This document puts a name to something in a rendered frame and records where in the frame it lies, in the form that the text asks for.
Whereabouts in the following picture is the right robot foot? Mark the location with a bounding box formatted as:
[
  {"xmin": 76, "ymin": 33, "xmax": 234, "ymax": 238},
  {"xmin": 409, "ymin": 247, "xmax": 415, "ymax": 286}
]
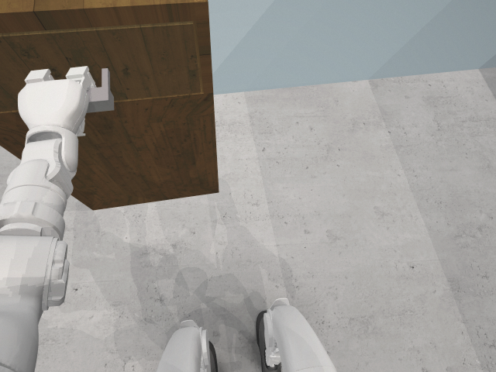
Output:
[{"xmin": 256, "ymin": 311, "xmax": 281, "ymax": 372}]

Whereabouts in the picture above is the right robot thigh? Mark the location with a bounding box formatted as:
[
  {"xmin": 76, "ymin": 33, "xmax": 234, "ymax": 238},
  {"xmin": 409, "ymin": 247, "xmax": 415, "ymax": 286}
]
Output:
[{"xmin": 263, "ymin": 305, "xmax": 336, "ymax": 372}]

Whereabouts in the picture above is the left robot hand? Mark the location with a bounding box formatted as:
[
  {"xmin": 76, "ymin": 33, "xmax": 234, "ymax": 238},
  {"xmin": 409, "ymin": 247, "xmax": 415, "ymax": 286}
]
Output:
[{"xmin": 18, "ymin": 66, "xmax": 97, "ymax": 137}]

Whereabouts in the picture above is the left robot forearm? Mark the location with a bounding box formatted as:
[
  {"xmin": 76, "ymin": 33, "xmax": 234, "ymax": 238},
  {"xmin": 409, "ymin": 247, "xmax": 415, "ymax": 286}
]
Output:
[{"xmin": 0, "ymin": 126, "xmax": 78, "ymax": 241}]

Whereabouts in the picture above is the drawer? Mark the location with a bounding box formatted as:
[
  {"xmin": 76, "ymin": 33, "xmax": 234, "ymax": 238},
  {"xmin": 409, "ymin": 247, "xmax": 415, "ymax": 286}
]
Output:
[{"xmin": 0, "ymin": 21, "xmax": 201, "ymax": 112}]

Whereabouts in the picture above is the robot left upper arm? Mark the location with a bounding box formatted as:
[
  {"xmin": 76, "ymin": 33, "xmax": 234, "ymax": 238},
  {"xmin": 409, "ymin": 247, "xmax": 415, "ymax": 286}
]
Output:
[{"xmin": 0, "ymin": 236, "xmax": 70, "ymax": 372}]

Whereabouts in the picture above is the cabinet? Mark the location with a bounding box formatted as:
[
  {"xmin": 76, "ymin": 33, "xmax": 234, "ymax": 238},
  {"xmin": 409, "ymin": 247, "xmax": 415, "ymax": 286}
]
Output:
[{"xmin": 0, "ymin": 0, "xmax": 219, "ymax": 210}]

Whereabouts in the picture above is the handle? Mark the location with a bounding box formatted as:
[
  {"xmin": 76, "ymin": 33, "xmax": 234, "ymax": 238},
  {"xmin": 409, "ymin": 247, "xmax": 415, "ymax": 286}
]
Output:
[{"xmin": 86, "ymin": 68, "xmax": 114, "ymax": 113}]

